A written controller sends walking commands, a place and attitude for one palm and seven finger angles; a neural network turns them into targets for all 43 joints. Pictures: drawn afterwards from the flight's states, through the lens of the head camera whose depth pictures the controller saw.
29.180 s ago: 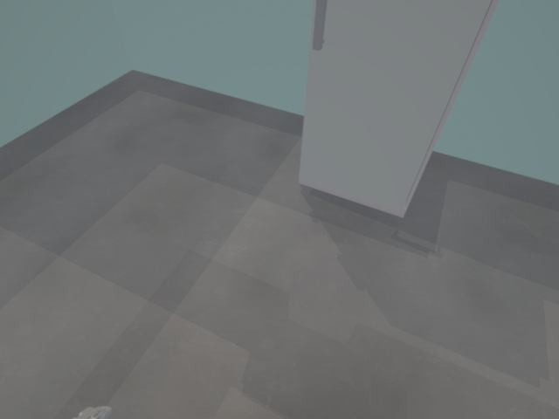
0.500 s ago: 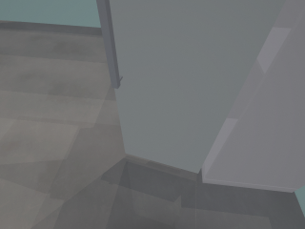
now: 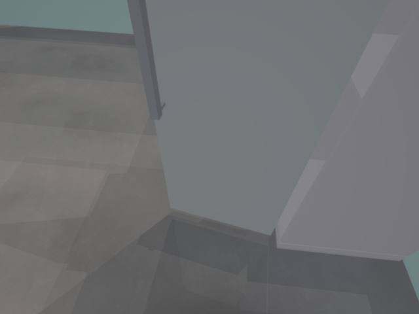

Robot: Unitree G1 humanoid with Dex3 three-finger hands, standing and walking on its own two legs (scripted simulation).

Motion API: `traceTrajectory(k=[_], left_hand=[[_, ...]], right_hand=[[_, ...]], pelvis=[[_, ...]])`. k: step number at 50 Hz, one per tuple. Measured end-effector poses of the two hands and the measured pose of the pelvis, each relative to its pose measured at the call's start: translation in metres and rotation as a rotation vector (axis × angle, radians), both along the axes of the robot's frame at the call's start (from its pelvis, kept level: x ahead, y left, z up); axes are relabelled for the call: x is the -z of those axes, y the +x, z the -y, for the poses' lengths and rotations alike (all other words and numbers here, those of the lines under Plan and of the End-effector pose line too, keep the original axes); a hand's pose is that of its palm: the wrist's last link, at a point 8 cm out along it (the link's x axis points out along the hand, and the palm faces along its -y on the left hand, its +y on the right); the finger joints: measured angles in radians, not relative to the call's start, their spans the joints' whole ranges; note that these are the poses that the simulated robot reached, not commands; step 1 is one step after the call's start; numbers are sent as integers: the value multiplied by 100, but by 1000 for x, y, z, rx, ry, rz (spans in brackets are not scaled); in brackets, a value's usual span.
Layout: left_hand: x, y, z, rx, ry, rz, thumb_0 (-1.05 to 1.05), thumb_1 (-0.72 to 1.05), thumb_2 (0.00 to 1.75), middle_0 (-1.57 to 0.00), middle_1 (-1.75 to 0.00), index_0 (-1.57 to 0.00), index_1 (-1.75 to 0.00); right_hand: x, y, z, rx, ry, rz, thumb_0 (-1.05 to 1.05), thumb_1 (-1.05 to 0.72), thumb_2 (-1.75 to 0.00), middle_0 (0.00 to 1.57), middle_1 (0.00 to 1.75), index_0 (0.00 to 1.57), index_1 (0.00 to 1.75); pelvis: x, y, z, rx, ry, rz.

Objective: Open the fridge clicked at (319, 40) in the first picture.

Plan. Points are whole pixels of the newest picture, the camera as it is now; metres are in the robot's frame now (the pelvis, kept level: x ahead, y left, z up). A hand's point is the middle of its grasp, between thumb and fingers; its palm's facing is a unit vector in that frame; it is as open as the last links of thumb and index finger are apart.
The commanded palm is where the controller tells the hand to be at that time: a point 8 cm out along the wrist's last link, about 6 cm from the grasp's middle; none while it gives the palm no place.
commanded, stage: look to check the result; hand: left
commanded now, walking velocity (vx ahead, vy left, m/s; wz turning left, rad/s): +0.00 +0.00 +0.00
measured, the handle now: (151, 60) +0.66 +0.19 +0.14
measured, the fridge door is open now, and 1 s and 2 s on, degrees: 80 80 80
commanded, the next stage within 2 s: stand and wait in 0.04 s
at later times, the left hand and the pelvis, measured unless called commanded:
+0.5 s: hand out of the picture +0.01 +0.18 -0.18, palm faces +0.00 -0.98 -0.20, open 7.3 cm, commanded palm none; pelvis +0.00 +0.00 +0.00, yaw +0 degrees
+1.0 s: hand out of the picture +0.03 +0.19 -0.17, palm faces +0.00 -0.97 -0.23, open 7.3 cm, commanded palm none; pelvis +0.00 -0.01 +0.00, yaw +0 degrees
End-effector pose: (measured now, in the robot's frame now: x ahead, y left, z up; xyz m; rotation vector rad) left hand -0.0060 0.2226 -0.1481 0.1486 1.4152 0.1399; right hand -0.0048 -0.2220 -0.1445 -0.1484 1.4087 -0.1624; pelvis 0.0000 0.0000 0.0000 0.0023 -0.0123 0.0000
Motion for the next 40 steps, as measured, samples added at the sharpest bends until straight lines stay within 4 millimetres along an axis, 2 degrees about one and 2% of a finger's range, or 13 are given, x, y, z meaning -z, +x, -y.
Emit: traceTrajectory(k=[29,40], left_hand=[[-3,11,-5,13,21,17,0,91,90,-20,-30,-20,-30],[-6,21,-9,17,37,43,0,91,90,-20,-30,-20,-30]], right_hand=[[-2,6,14,-1,-19,6,0,-91,-90,20,30,20,30],[-3,16,22,-10,-31,27,0,-91,-90,20,30,20,30]], pelvis=[[-1,1,5,3,1,-3],[-1,2,7,1,2,0]])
